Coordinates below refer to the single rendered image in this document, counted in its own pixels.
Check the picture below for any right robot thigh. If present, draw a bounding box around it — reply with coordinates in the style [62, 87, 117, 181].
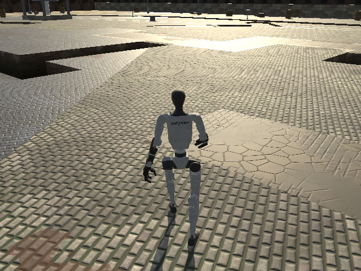
[188, 158, 201, 207]

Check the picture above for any right robot upper arm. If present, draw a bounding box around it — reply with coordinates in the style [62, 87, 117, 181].
[191, 112, 208, 141]

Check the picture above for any robot left hand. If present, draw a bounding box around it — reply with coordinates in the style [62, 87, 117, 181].
[143, 166, 156, 183]

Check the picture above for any right robot forearm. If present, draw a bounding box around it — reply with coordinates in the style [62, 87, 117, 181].
[202, 132, 209, 143]

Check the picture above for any left robot shin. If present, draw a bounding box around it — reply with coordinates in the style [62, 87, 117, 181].
[165, 172, 175, 206]

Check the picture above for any robot right hand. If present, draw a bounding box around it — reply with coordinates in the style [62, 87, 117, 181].
[195, 139, 208, 148]

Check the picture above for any left robot forearm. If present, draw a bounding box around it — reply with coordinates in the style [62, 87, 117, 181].
[145, 137, 158, 167]

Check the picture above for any left robot upper arm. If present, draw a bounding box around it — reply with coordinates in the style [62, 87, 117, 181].
[153, 114, 168, 146]

